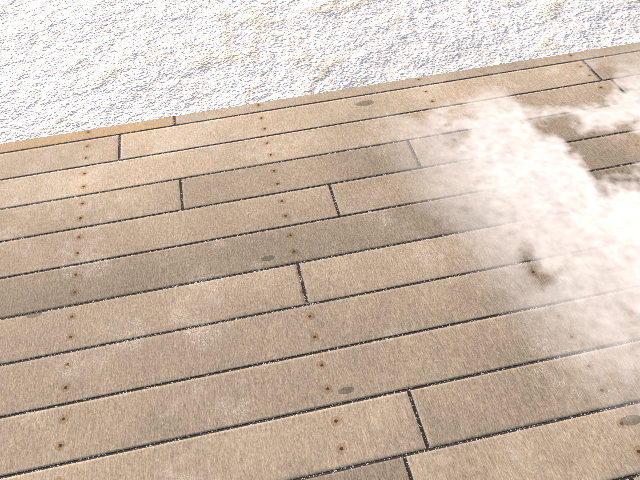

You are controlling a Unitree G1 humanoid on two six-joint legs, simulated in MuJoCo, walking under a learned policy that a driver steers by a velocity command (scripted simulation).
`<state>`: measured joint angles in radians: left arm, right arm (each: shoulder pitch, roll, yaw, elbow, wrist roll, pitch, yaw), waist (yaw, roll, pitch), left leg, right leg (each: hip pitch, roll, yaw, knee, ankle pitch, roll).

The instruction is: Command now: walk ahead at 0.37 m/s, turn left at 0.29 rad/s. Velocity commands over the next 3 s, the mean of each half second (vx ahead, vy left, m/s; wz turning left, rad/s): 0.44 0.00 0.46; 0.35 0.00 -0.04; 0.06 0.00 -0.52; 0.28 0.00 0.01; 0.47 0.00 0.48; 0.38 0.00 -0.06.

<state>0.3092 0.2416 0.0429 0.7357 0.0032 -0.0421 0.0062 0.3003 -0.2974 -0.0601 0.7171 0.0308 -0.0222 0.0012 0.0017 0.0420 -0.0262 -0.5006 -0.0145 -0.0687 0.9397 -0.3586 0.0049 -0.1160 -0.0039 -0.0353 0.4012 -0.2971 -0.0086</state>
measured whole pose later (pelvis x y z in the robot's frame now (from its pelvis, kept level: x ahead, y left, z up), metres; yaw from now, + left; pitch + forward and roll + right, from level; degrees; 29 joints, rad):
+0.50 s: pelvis +0.22 +0.10 -0.01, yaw +17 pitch +1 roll +0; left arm 0.23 0.31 0.05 0.72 0.00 -0.11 0.01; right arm 0.24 -0.29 -0.06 0.64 0.00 -0.05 0.03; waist 0.00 -0.02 0.07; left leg -0.33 -0.11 -0.02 0.47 -0.15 0.08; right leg -0.49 -0.09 0.06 1.17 -0.33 0.01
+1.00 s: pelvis +0.47 +0.12 -0.01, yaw +13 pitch +2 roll +0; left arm 0.17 0.29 0.04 0.65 0.00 -0.04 -0.02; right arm 0.21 -0.31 -0.03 0.71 -0.01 -0.02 -0.01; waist 0.00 0.02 0.07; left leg -0.47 -0.03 -0.06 1.19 -0.47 -0.04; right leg -0.42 0.08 0.03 0.48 -0.09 -0.06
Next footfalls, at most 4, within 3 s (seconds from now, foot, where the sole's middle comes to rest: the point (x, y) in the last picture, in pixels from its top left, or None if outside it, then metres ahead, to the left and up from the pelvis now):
0.32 left None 0.29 0.18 -0.78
0.84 right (317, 441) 0.62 0.08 -0.78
1.30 left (216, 456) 0.59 0.29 -0.78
1.70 right None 0.54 0.04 -0.78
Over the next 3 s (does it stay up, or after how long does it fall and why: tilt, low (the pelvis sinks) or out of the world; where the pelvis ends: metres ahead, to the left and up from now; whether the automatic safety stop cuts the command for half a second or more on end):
stays up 1.15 0.21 0.00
